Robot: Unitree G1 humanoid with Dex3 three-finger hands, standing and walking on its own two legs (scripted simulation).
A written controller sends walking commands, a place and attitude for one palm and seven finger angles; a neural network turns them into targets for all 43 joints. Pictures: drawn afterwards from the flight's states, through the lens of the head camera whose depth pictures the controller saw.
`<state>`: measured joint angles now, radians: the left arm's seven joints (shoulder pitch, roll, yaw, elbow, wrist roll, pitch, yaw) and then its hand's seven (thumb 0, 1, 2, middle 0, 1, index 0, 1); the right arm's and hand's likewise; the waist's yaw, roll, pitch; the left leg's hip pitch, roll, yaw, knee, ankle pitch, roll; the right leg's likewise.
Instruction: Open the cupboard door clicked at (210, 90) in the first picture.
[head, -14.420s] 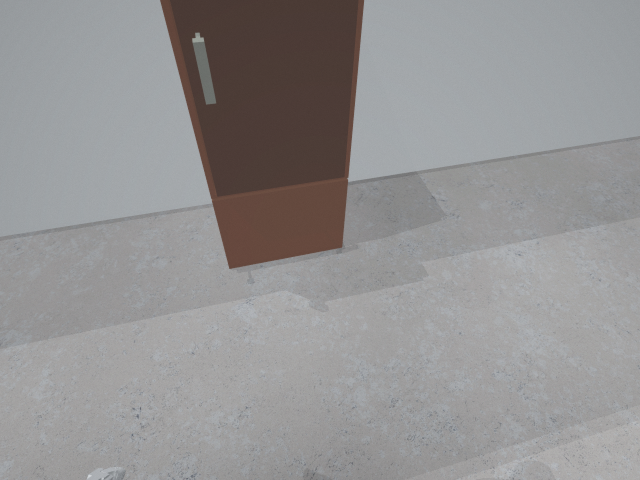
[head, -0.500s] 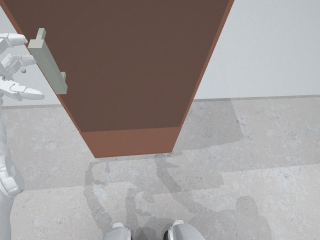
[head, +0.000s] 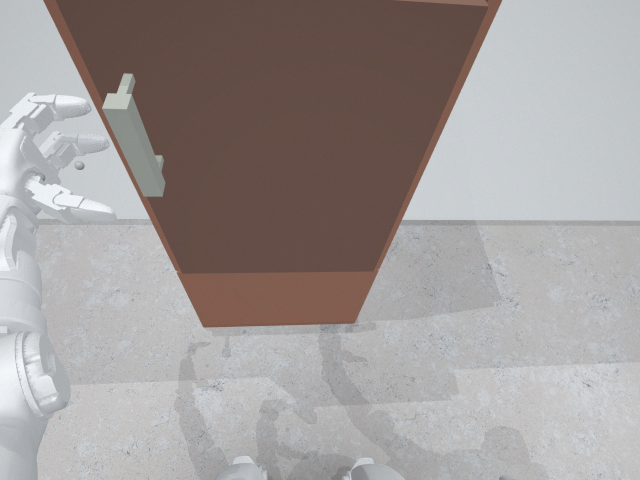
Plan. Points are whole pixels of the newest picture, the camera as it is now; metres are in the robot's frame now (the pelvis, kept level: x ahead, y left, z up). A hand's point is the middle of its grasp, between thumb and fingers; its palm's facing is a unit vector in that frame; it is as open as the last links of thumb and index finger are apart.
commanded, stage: move the hooked fingers beside the handle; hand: left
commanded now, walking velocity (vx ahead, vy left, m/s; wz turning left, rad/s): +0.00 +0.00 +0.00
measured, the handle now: (141, 138) +0.52 +0.22 +0.10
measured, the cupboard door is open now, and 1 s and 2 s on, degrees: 0 0 0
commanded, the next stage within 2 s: slide the fingers in behind the handle in 0.22 s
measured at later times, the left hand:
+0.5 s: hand (82, 162) +0.47 +0.27 +0.11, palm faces +0.01 -1.00 +0.01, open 14.0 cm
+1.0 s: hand (112, 166) +0.46 +0.24 +0.10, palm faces +0.00 -1.00 +0.02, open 14.0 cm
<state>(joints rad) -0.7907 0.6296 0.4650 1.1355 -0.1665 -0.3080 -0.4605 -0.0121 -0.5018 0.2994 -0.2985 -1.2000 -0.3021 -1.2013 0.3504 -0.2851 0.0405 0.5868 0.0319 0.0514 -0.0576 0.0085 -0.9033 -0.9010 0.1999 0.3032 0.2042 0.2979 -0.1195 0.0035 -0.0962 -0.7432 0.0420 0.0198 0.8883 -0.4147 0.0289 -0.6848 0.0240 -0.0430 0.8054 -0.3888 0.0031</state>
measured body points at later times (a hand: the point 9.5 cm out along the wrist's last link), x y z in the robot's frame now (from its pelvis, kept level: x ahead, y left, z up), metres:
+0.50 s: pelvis -0.01 +0.00 +0.00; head +0.10 +0.03 +0.43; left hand +0.46 +0.32 +0.11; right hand +0.00 -0.28 -0.10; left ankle +0.00 +0.10 -0.70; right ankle +0.00 -0.13 -0.70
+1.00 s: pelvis +0.00 +0.00 +0.00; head +0.08 +0.03 +0.44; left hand +0.46 +0.29 +0.10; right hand +0.04 -0.27 -0.11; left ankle +0.00 +0.10 -0.70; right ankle +0.00 -0.13 -0.70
